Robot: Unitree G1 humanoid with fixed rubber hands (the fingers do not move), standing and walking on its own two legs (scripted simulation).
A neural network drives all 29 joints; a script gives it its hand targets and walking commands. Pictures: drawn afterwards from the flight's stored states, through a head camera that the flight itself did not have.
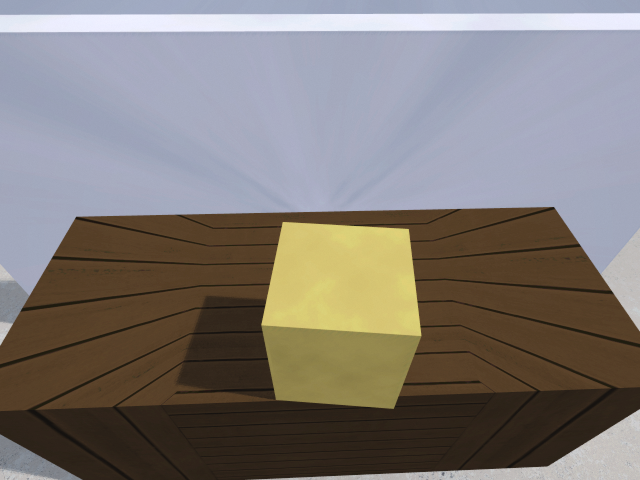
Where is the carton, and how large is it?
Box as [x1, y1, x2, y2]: [261, 222, 420, 408]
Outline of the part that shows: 283,222 261,324 276,399 393,408 420,338 420,328 408,229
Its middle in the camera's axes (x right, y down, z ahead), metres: +0.03 +0.13 +0.66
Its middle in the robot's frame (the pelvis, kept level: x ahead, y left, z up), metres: +0.42 -0.01 -0.10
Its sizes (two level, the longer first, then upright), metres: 0.210 0.200 0.250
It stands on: a pedestal, 0.56 m high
